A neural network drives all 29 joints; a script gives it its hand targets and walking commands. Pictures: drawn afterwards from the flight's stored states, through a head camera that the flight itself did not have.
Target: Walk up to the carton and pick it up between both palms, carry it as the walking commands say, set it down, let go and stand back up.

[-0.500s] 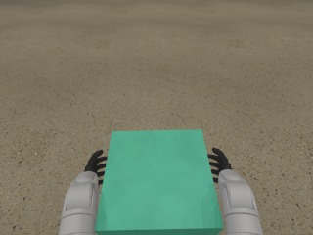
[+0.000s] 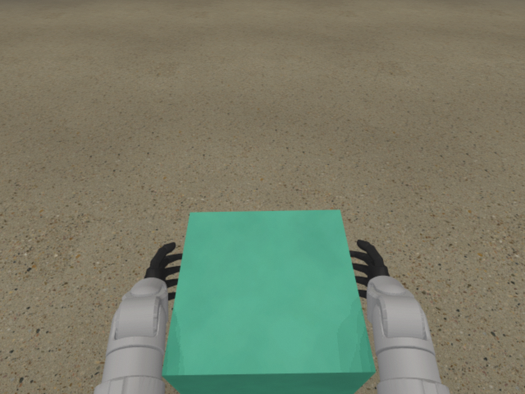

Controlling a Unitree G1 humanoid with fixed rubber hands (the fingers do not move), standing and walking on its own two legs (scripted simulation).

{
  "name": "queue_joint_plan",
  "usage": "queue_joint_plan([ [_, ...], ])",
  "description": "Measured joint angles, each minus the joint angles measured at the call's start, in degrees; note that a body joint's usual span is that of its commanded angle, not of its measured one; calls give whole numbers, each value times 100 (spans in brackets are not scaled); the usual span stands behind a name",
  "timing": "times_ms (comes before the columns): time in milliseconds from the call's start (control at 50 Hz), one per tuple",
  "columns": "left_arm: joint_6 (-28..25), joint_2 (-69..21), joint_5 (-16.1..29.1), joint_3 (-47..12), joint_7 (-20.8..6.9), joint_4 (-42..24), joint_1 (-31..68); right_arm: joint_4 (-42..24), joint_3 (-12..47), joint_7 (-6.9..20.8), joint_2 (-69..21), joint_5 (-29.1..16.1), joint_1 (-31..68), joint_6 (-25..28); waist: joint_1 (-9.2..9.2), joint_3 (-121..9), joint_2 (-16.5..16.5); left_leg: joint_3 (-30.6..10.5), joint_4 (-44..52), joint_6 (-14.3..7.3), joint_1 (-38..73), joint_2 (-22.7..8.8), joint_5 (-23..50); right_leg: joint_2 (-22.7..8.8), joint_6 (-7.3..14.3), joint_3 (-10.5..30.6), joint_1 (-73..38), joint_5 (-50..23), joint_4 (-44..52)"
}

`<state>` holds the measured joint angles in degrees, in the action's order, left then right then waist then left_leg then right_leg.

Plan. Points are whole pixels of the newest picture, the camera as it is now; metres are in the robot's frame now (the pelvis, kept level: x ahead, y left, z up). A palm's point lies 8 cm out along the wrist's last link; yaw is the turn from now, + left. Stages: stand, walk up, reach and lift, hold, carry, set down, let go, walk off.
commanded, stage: hold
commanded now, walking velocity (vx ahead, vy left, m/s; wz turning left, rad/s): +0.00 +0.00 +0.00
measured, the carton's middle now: (266, 308) +0.28 +0.00 -0.04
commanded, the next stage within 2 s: carry in 0.28 s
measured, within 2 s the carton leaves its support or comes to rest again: neither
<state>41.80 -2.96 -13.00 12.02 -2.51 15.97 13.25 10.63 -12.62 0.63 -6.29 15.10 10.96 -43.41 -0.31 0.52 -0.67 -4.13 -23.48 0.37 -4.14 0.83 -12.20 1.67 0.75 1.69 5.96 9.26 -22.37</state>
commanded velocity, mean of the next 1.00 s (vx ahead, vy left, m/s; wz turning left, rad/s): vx -0.19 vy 0.00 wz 0.46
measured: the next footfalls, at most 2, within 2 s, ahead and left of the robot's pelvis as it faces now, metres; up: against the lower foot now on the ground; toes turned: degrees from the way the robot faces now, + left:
right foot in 1.08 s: -0.17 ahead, -0.04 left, +0.00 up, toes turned +14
left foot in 1.34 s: -0.42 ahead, +0.17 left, +0.00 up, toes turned +32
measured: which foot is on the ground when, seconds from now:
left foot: down 0.00-1.00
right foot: down 0.00-0.84, up 0.86-1.00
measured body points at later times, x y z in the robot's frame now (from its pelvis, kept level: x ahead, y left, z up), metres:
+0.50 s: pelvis -0.02 +0.01 -0.02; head -0.03 +0.01 +0.43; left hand +0.28 +0.18 +0.04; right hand +0.28 -0.17 +0.05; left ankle +0.02 +0.13 -0.74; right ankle +0.04 -0.11 -0.74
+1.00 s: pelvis -0.18 +0.03 -0.03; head -0.23 +0.04 +0.41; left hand +0.00 +0.27 +0.03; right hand +0.09 -0.07 +0.05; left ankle +0.00 +0.13 -0.74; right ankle -0.13 -0.09 -0.69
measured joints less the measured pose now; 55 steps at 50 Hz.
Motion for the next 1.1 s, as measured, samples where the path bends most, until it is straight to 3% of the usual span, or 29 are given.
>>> queue_joint_plan([
  [300, 86, -32, 26, -47, 16, -245, -271, -113, 62, 40, -35, 15, -192, -31, 16, -16, 43, -13, 133, 15, 114, -19, 7, 13, 17, -6, -106, 5, 112],
  [360, 257, 5, 79, -133, 45, -405, -227, -255, 127, 36, 33, -48, -173, -167, -14, -177, 19, -59, -301, 35, -360, -14, -136, 26, 13, -66, 306, 114, -225],
  [420, 529, 73, 253, -254, 131, -863, -98, -679, 235, -7, 166, -243, -72, -389, -26, -224, 23, -86, -939, 33, -984, 12, -307, 20, 12, -125, 895, 333, -820],
  [580, 1492, -128, 728, -121, 312, -2960, -307, -2621, 91, -166, -13, -842, -114, -1359, -175, -274, 296, -57, -1673, -100, -2091, 350, -329, -320, -125, -176, 2065, 537, -1826],
  [660, 2008, -258, 820, -101, 351, -3684, -617, -3282, 113, -191, -119, -949, -426, -1825, -132, -387, 47, -229, -1925, -133, -2477, 343, -271, -305, -181, -362, 2232, 363, -1729],
  [720, 2407, -406, 833, -119, 414, -4026, -840, -3605, 152, -198, -91, -1036, -758, -2142, 19, -458, -149, -350, -2049, -118, -2665, 343, -169, -302, -176, -502, 2277, 177, -1634],
  [800, 2679, -432, 829, -243, 440, -4161, -1059, -3835, 162, -216, -96, -1083, -1105, -2375, 27, -567, 57, 101, -2596, -103, -2960, 280, -1081, -676, -239, -666, 2467, 229, -2035],
  [860, 2690, -421, 842, -231, 427, -4155, -1307, -3785, 253, -246, -96, -1058, -1160, -2516, 11, -672, 214, 310, -2408, -260, -2994, 276, -68, -868, -295, -673, 2657, 693, -2541],
  [900, 2742, -322, 851, -217, 430, -4123, -1412, -3594, 363, -277, -105, -1055, -1191, -2506, 61, -767, 127, 243, -2336, -406, -3105, 204, 350, -584, -350, -518, 2968, 1369, -3456],
  [940, 2777, -221, 852, -262, 430, -3944, -1396, -3427, 400, -321, -110, -1049, -1268, -2466, 123, -799, 82, 102, -1979, -333, -3135, 224, 534, -326, -354, -461, 3128, 1619, -4360],
  [980, 2770, -181, 907, -318, 464, -3778, -1324, -3411, 334, -351, -115, -1054, -1289, -2478, 211, -832, 57, -45, -1282, -103, -3116, 310, 847, -171, -299, -597, 2954, 1673, -4480],
  [1020, 2773, -172, 968, -373, 494, -3718, -1271, -3522, 258, -356, -114, -1041, -1264, -2593, 265, -849, -26, -157, -402, 266, -3036, 403, 999, -16, -218, -824, 2359, 1756, -3519],
  [1060, 2747, -180, 1012, -398, 511, -3849, -1190, -3742, 223, -341, -109, -1051, -1243, -2604, 268, -809, -75, -59, 20, 571, -3112, 540, 506, 122, -143, -990, 1436, 1844, -1846],
  [1100, 2656, -331, 1016, -304, 538, -4046, -1126, -3866, 209, -298, -46, -1113, -1162, -2488, 390, -671, -179, 198, -1255, 559, -3407, 481, -476, 71, 163, -1016, 1326, 1187, -1371],
])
